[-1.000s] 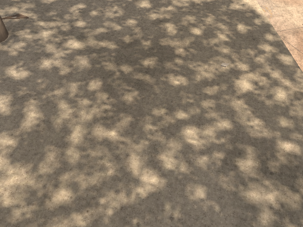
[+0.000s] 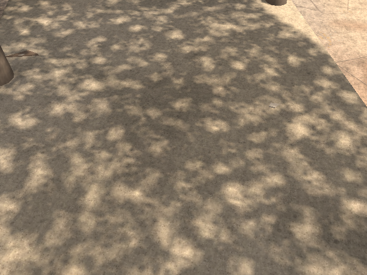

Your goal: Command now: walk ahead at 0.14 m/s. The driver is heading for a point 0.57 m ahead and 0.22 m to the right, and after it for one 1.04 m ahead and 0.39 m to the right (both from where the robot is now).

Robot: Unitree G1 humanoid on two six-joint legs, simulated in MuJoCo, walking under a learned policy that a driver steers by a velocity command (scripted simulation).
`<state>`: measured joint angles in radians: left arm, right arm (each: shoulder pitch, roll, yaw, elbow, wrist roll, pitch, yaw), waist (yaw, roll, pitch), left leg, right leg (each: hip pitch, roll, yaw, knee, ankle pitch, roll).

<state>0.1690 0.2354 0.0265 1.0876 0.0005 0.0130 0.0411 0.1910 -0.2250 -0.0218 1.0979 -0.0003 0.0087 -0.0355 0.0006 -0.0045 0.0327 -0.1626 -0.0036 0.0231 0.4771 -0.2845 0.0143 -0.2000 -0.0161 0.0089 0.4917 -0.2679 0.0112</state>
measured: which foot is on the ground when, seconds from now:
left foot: down 0.00-0.22, up 0.24-0.64, down 0.66-1.00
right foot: down 0.00-0.68, up 0.70-1.00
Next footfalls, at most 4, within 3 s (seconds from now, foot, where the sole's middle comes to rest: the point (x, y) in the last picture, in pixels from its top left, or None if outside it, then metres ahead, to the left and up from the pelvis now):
0.66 left None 0.44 0.10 -0.78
1.20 right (239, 232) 0.69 -0.19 -0.78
1.74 left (193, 204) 0.82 -0.01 -0.78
2.16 right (244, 252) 0.61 -0.20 -0.78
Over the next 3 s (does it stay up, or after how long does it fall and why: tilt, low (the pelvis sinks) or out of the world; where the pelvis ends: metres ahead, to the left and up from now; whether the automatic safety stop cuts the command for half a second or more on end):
stays up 0.69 -0.10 0.00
